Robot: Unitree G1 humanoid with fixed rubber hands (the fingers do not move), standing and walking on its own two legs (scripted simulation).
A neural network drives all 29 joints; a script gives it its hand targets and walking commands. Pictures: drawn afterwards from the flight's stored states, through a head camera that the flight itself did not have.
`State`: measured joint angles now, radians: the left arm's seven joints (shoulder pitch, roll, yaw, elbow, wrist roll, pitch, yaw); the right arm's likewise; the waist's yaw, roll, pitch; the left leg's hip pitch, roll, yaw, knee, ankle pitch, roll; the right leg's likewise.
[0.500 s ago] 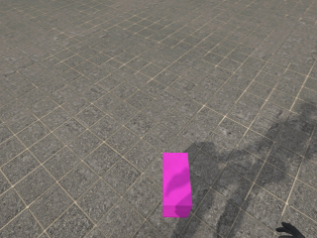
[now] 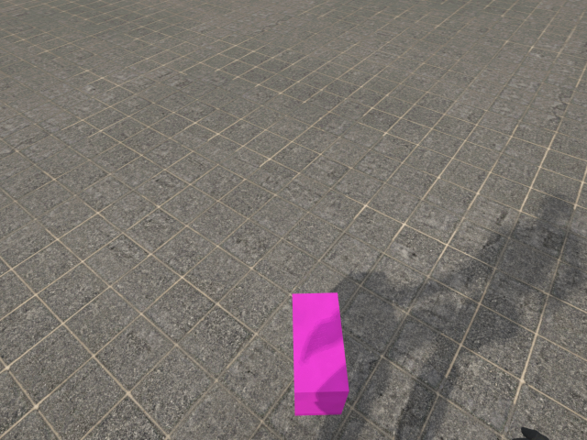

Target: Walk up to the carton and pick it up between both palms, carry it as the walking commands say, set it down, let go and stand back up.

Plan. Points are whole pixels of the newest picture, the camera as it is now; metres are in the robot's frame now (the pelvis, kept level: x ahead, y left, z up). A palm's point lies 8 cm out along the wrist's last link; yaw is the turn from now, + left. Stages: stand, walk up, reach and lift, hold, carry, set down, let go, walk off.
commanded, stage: walk up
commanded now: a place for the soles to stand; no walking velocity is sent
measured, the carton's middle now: (316, 353) +0.49 -0.04 -0.63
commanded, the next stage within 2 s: none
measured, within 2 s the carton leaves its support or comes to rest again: neither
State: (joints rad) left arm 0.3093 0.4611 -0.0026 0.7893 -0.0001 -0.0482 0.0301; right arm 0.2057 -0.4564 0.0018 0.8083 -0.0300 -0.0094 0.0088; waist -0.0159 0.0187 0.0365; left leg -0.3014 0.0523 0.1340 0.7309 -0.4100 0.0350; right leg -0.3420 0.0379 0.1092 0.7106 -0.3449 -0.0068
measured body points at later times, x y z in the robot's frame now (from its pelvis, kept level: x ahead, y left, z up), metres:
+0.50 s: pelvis +0.00 +0.00 +0.00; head +0.02 +0.00 +0.45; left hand +0.10 +0.33 -0.09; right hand +0.12 -0.33 -0.09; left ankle -0.01 +0.09 -0.72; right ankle +0.02 -0.15 -0.71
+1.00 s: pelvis -0.01 +0.01 +0.00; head -0.01 +0.01 +0.45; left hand +0.09 +0.34 -0.10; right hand +0.10 -0.32 -0.08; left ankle -0.01 +0.09 -0.72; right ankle +0.01 -0.15 -0.71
